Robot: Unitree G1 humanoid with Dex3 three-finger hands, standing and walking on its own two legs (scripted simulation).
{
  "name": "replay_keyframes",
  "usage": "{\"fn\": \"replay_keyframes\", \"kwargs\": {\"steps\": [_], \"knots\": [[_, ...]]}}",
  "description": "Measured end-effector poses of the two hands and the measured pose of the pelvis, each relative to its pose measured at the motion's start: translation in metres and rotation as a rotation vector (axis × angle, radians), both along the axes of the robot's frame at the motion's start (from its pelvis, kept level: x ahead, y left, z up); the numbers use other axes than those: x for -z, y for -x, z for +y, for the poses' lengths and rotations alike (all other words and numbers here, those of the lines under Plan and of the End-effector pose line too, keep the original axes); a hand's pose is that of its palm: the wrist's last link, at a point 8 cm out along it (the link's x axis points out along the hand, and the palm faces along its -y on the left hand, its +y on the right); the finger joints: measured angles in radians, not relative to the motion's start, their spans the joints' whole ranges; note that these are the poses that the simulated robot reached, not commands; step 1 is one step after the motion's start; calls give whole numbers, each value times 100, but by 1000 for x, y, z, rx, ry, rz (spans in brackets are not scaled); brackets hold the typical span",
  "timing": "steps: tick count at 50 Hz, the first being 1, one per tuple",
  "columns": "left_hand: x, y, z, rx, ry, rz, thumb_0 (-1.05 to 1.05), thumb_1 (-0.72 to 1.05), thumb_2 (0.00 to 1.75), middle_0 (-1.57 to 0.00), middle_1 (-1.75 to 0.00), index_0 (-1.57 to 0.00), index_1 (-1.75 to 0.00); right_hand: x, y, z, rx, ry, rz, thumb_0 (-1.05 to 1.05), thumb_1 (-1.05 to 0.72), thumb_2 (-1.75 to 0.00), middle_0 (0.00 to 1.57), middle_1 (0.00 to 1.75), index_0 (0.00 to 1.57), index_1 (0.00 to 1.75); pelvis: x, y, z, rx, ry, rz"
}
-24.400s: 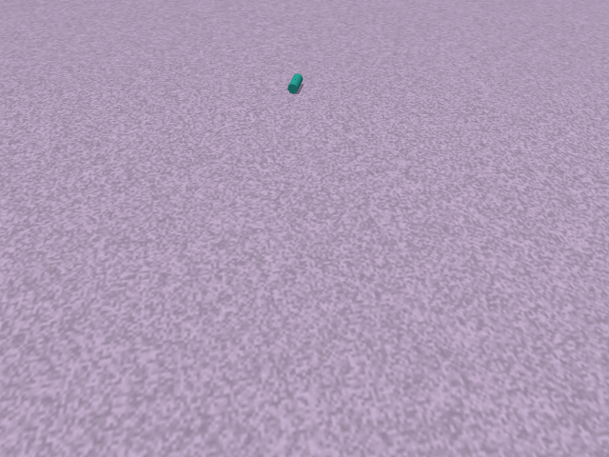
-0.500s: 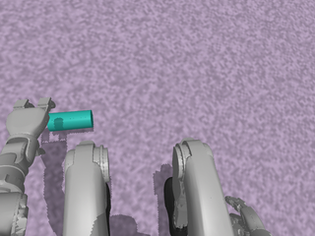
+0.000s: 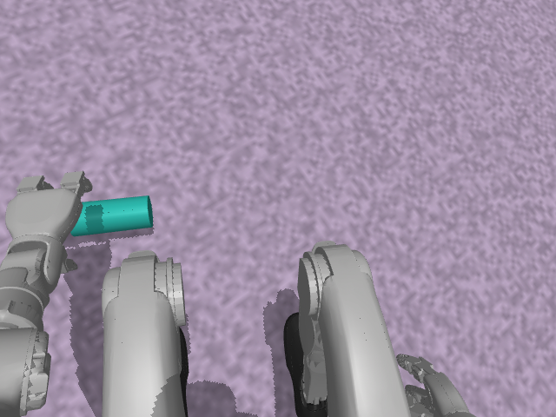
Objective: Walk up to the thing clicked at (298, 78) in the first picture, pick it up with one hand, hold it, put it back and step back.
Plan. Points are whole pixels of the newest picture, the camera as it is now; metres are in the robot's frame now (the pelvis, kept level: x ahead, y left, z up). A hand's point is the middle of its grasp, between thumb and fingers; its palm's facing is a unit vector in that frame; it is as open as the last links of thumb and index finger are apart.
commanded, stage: rise first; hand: left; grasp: from above
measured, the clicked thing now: (112, 215) +0.43 +0.26 -0.30
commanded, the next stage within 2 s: approach in 1.68 s
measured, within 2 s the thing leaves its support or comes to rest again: neither
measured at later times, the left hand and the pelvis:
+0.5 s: hand (70, 225) +0.38 +0.29 -0.19, palm faces -0.45 -0.09 -0.89, open 13.2 cm; pelvis +0.00 +0.00 -0.01, yaw +0 degrees
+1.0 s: hand (66, 224) +0.38 +0.29 -0.18, palm faces -0.45 -0.09 -0.89, open 13.3 cm; pelvis +0.00 +0.00 +0.00, yaw +0 degrees
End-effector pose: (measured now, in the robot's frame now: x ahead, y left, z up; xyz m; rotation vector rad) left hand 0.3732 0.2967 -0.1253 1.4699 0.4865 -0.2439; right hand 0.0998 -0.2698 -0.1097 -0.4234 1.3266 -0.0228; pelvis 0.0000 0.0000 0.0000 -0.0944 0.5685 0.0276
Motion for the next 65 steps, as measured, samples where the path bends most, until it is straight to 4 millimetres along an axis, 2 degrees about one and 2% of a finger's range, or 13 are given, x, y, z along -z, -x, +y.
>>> {"fn": "replay_keyframes", "kwargs": {"steps": [33,49,65], "knots": [[11,-20,-8,-3,-2,-6,0,-36,88,-27,-81,-25,-83,6,18,-1,-7,-6,40,1,-90,-90,20,29,21,30,10,-1,-1,7,7,-7],[-3,-15,-6,10,-8,-2,0,-39,90,-26,-81,-24,-84,0,15,0,-4,-14,23,1,-91,-90,20,29,21,30,2,1,1,1,7,-2],[0,-15,-11,16,-3,-3,0,-40,90,-26,-82,-23,-85,0,16,-2,-17,-7,12,1,-91,-90,20,29,20,30,5,3,0,1,4,-13]]}}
